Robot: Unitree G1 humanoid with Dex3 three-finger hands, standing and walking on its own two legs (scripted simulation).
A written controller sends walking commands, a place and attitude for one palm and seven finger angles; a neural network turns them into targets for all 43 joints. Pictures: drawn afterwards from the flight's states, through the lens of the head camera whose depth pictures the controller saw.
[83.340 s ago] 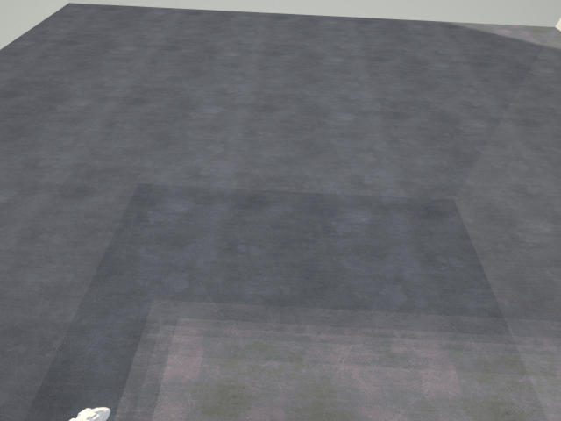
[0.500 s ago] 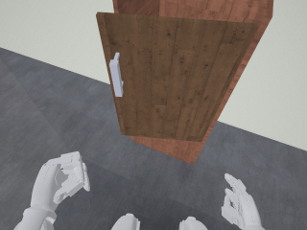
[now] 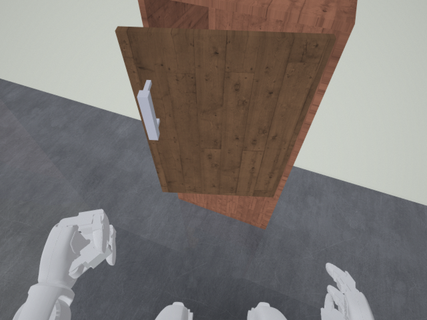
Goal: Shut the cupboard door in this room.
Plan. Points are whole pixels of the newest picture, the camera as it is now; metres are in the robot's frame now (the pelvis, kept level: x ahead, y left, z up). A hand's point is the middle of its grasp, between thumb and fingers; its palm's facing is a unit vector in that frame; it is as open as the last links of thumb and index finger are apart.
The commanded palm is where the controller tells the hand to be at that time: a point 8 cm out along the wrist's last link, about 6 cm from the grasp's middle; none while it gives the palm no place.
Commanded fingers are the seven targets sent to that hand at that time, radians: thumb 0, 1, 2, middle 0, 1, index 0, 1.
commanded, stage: raise the hand and make a fist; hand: left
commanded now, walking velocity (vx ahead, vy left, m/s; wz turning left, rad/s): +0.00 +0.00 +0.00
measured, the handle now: (151, 110) +0.54 +0.18 +0.06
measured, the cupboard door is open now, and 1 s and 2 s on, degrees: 18 18 18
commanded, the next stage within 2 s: bring the fist close to the handle in 0.12 s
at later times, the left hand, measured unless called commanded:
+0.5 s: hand (125, 221) +0.27 +0.17 +0.06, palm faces -0.04 -1.00 -0.03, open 3.1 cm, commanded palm +0.26 +0.22 +0.07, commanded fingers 0.00 0.90 0.90 -1.30 -1.50 -1.30 -1.50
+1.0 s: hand (146, 169) +0.37 +0.16 +0.07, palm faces -0.02 -1.00 -0.03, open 3.1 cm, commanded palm +0.36 +0.21 +0.07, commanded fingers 0.00 0.90 0.90 -1.30 -1.50 -1.30 -1.50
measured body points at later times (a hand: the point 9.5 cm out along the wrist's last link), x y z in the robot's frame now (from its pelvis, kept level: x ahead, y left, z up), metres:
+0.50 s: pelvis -0.01 +0.00 +0.00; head +0.05 +0.00 +0.44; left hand +0.26 +0.22 +0.07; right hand +0.17 -0.22 -0.08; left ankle +0.00 +0.13 -0.66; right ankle +0.03 -0.12 -0.66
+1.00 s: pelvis -0.01 +0.00 +0.00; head +0.06 +0.00 +0.45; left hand +0.37 +0.21 +0.07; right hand +0.12 -0.25 -0.10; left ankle +0.00 +0.13 -0.66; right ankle +0.03 -0.12 -0.66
